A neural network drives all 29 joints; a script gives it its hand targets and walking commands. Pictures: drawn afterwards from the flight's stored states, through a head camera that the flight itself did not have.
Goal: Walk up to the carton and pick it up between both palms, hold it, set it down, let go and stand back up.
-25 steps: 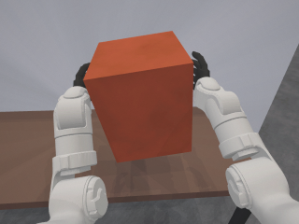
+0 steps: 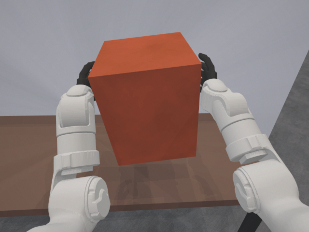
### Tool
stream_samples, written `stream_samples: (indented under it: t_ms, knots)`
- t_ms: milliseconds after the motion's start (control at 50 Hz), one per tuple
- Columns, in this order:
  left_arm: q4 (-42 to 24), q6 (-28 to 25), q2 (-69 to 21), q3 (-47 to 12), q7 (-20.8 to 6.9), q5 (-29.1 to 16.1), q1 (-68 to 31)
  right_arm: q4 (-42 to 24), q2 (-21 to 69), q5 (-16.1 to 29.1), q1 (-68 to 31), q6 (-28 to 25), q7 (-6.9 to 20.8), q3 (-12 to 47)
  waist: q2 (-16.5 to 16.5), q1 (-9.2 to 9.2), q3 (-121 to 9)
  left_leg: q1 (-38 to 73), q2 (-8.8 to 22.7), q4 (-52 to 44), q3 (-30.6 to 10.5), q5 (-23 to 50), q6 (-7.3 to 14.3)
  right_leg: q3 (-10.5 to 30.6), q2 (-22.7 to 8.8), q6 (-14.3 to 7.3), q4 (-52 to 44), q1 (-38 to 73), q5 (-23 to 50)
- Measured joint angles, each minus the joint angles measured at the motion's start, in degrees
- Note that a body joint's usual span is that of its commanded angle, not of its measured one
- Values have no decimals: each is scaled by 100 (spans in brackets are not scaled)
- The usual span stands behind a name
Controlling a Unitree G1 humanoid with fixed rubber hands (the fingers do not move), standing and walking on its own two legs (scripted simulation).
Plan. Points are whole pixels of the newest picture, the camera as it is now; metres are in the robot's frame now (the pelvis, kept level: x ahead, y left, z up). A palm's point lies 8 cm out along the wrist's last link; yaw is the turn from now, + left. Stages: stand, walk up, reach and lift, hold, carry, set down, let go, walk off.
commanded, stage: hold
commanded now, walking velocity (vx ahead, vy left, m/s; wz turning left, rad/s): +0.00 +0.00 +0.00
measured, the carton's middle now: (149, 98) +0.39 +0.00 +0.25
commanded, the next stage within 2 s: none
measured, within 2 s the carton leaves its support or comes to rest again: neither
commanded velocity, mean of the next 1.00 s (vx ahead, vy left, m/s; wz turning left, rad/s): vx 0.00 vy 0.00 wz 0.00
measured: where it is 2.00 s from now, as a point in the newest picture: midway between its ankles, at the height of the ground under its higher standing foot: outside the picture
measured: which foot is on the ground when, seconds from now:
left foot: down 0.00-1.00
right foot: down 0.00-1.00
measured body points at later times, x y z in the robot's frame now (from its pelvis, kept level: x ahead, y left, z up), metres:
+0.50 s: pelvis +0.00 +0.00 +0.00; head -0.09 +0.01 +0.44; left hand +0.38 +0.15 +0.29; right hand +0.38 -0.15 +0.29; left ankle +0.01 +0.13 -0.75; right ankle +0.00 -0.12 -0.75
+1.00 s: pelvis +0.00 +0.00 +0.00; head -0.09 +0.03 +0.44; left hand +0.38 +0.15 +0.28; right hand +0.37 -0.14 +0.29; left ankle +0.01 +0.13 -0.75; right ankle +0.00 -0.12 -0.75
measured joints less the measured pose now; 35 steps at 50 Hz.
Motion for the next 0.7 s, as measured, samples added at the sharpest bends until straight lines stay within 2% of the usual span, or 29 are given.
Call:
stream_samples:
  t_ms: [200, 540, 700]
  knots:
    - [-45, -11, -57, 2, 16, 25, 75, 40, 24, -28, -41, 60, 45, -128, 38, -22, -35, -38, -18, 2, -30, 23, 3, -28, -17, -2, 62, -52, -21]
    - [516, -169, 31, 112, 44, 29, -317, 292, 1, -164, -164, 1, 73, -125, 104, 69, -104, -139, -17, -92, -5, 83, 3, 0, -16, -18, 118, -233, -35]
    - [13, -77, 18, 56, -2, -51, 37, -75, 44, 22, 34, 79, -91, 17, 31, -45, -75, 14, 16, -37, -38, -17, -28, -29, 21, -18, 6, 8, -54]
